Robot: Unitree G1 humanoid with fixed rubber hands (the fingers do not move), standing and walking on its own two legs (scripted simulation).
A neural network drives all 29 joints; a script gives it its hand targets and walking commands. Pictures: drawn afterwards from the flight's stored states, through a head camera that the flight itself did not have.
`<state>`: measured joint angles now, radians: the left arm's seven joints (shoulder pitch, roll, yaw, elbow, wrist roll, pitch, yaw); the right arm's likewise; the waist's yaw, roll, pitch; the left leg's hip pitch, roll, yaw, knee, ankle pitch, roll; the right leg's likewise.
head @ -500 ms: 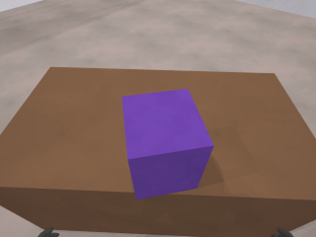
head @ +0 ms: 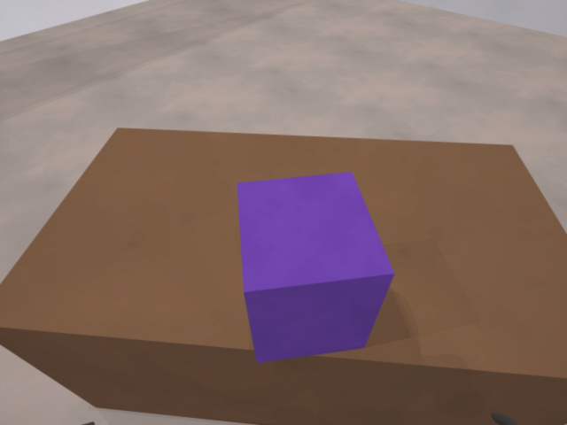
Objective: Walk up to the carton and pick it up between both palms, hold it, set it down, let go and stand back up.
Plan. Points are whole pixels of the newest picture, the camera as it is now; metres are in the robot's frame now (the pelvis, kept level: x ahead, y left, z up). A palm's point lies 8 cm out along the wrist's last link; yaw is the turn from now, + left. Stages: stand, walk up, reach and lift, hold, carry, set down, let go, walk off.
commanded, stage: walk up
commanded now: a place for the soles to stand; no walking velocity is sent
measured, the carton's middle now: (303, 269) +0.39 -0.02 -0.04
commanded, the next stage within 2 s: reach and lift in 0.98 s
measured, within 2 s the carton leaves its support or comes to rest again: neither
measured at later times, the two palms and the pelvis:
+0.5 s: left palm out of the picture +0.06 +0.33 -0.10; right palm out of the picture +0.07 -0.31 -0.11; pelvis -0.03 +0.00 +0.00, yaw +1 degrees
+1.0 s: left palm out of the picture +0.08 +0.33 -0.10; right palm out of the picture +0.11 -0.31 -0.10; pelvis -0.02 +0.00 -0.01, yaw +2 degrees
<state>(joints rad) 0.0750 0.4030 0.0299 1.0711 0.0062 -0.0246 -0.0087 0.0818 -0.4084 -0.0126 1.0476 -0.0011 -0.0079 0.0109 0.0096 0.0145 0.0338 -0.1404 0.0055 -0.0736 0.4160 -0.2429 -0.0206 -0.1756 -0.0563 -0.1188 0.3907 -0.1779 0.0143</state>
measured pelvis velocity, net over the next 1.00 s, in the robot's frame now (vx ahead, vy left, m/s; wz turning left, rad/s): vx -0.02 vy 0.00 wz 0.04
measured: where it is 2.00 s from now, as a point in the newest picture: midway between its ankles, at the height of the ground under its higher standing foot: outside the picture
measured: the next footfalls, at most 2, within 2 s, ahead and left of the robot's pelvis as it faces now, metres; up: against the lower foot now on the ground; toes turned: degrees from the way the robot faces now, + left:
none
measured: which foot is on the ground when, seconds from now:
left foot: down 0.00-1.00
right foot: down 0.00-1.00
